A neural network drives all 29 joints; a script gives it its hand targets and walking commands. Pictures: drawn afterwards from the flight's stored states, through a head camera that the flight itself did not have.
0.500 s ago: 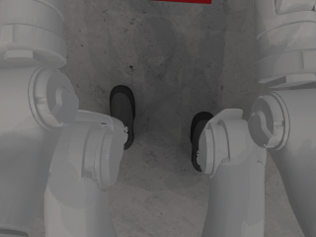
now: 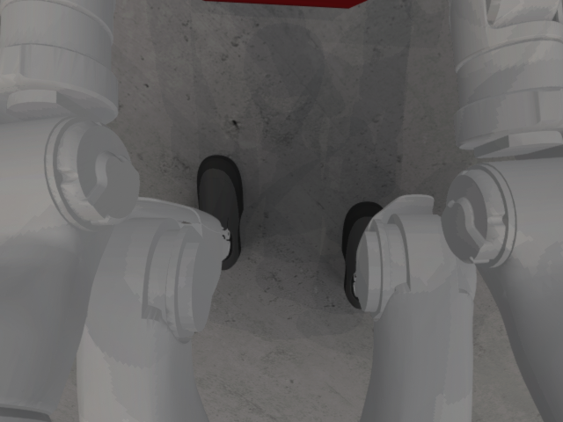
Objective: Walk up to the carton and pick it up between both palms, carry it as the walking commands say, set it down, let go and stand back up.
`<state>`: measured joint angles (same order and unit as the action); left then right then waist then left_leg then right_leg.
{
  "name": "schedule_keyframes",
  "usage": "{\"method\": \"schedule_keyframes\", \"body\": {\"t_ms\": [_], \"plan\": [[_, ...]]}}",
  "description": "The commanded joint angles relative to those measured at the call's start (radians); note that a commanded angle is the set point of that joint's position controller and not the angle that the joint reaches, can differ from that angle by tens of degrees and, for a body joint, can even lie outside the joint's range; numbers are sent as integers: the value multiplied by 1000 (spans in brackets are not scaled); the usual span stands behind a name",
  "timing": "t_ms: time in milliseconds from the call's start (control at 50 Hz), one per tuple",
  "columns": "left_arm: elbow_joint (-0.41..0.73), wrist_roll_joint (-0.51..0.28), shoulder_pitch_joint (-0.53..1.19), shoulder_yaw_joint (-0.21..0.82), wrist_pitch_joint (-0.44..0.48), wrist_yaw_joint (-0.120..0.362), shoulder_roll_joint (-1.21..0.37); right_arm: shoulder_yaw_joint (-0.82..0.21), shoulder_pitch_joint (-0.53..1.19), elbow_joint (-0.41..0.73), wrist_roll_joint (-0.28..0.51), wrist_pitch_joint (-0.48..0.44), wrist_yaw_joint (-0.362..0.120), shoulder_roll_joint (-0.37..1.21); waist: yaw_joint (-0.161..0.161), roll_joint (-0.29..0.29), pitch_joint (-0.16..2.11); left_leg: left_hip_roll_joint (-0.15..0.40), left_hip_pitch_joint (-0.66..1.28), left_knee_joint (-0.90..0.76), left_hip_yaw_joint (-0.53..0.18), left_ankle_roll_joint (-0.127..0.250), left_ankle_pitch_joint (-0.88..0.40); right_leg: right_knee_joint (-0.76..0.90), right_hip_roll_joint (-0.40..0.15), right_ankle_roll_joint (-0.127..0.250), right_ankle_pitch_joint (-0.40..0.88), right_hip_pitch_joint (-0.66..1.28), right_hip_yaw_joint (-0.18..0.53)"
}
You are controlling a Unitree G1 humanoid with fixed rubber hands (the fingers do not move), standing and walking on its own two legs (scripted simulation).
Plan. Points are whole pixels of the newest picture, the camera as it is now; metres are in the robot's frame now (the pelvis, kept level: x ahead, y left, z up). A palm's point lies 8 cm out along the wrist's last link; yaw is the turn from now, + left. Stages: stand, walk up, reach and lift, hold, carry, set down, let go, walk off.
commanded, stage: set down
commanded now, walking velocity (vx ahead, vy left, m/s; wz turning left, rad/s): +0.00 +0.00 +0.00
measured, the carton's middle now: out of the picture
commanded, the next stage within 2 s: let go in 1.98 s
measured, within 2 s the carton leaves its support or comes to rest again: neither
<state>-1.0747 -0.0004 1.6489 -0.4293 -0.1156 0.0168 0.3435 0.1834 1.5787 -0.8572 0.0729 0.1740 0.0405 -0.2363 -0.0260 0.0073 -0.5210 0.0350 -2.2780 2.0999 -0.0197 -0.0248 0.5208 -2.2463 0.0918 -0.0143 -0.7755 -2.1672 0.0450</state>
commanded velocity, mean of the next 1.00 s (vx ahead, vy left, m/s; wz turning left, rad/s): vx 0.00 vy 0.00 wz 0.00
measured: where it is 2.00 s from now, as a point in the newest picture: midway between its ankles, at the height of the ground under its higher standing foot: (292, 250)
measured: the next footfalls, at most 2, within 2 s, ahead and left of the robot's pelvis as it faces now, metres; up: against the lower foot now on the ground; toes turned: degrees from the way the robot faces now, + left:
none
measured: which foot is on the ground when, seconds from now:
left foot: down 0.00-1.00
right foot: down 0.00-1.00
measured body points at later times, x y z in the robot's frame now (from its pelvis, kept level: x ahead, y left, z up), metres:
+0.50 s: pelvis -0.01 +0.00 +0.00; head +0.39 -0.02 +0.18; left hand +0.55 +0.22 -0.22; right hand +0.57 -0.10 -0.22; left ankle +0.13 +0.14 -0.34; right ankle +0.06 -0.11 -0.35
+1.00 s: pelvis -0.03 +0.01 +0.01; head +0.35 +0.02 +0.25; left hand +0.57 +0.23 -0.11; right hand +0.60 -0.12 -0.11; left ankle +0.12 +0.14 -0.35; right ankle +0.05 -0.11 -0.35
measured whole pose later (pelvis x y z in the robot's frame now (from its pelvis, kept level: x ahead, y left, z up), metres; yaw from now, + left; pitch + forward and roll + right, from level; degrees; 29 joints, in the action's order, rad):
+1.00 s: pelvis -0.03 +0.01 +0.01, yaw -2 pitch +30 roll +1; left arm -0.99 -0.10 1.65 -0.36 -0.27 -0.18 0.35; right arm 0.00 1.68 -0.96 0.16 0.31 0.15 -0.42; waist -0.09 0.01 -0.53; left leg 0.04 -2.13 2.08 -0.02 -0.02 0.47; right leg -2.20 0.07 -0.03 -0.71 -2.02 0.04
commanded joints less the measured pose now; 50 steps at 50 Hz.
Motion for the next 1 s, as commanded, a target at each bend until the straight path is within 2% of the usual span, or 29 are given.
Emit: {"method": "schedule_keyframes", "body": {"t_ms": [0, 140, 180, 240, 300, 360, 380, 420, 480, 520, 580, 640, 680, 720, 780, 820, 900, 980], "plan": [[-65, 22, 24, 121, -39, 178, -786, -357, 327, -31, -3, -9, -197, 722, -226, 150, 884, -66, 841, 68, -16, 114, -558, 231, 9, -36, 472, 94, -11], [-61, 27, -17, 24, 2, 94, -586, -312, 285, -35, -14, -47, -124, 468, -231, 103, 888, -37, 986, 70, -39, 96, -670, 251, -3, -54, 429, 6, -21], [-60, 27, -38, -14, 20, 54, -469, -289, 263, -30, -18, -62, -86, 331, -232, 86, 895, -27, 1039, 68, -48, 89, -713, 260, -6, -62, 416, -22, -24], [-48, 26, -66, -70, 55, -21, -216, -250, 231, -8, -19, -88, -10, 41, -237, 50, 938, -9, 1142, 65, -69, 77, -799, 277, -11, -73, 401, -68, -24], [24, -5, 30, -68, 95, -83, -46, -252, 267, 2, 10, -104, 48, -107, -248, 8, 1070, 7, 1261, 70, -101, 71, -927, 284, -11, -77, 416, -127, -10], [65, -63, 107, -56, 123, -113, 21, -256, 315, -17, 47, -102, 78, -164, -244, -27, 1144, 25, 1351, 71, -133, 75, -1010, 303, -15, -70, 412, -216, 10], [56, -82, 120, -46, 126, -115, 31, -263, 330, -18, 62, -97, 80, -170, -240, -19, 1151, 26, 1325, 68, -130, 77, -992, 306, -18, -66, 421, -200, 19], [25, -116, 153, -20, 123, -112, 70, -284, 379, 3, 87, -87, 85, -185, -234, 39, 1181, 14, 1171, 63, -87, 77, -896, 296, -22, -60, 478, -42, 26], [-57, -145, 191, 12, 113, -104, 166, -297, 454, -6, 105, -62, 94, -217, -228, 142, 1199, -22, 829, 48, 6, 65, -640, 261, -31, -51, 579, 293, 35], [-83, -135, 211, 26, 110, -109, 220, -273, 476, -31, 106, -47, 96, -242, -218, 155, 1210, -33, 716, 39, 35, 50, -536, 239, -33, -44, 578, 401, 37], [5, -142, 282, 71, 107, -130, 251, -232, 532, 14, 117, -40, 97, -293, -193, 119, 1351, -38, 821, 28, 36, 31, -562, 227, -28, -35, 548, 434, 13], [184, -203, 388, 153, 95, -166, 261, -205, 612, 131, 152, -37, 111, -359, -168, 72, 1646, -46, 1070, 9, 33, 24, -656, 226, -24, -22, 558, 482, -27], [246, -224, 433, 186, 65, -184, 267, -201, 646, 177, 165, -15, 125, -398, -155, 46, 1758, -50, 1211, -10, 33, 26, -665, 239, -26, -11, 511, 483, -52], [242, -225, 437, 196, 25, -196, 262, -200, 653, 190, 167, 11, 133, -420, -148, 36, 1801, -53, 1285, -34, 36, 29, -634, 256, -29, -3, 448, 479, -75], [199, -213, 384, 191, -39, -204, 242, -199, 638, 173, 169, 51, 134, -403, -155, 54, 1807, -60, 1287, -83, 50, 34, -555, 294, -28, 3, 374, 499, -98], [229, -206, 376, 191, -70, -205, 231, -196, 626, 158, 176, 77, 128, -382, -160, 56, 1809, -65, 1274, -119, 60, 33, -512, 319, -23, 5, 348, 517, -106], [319, -186, 371, 188, -108, -203, 213, -181, 589, 131, 170, 114, 114, -359, -156, 43, 1793, -76, 1265, -174, 71, 27, -483, 358, -8, 14, 344, 531, -114], [315, -161, 308, 179, -135, -197, 191, -152, 555, 143, 141, 129, 111, -363, -149, 53, 1831, -85, 1288, -207, 78, 25, -516, 393, 7, 13, 387, 574, -124]]}}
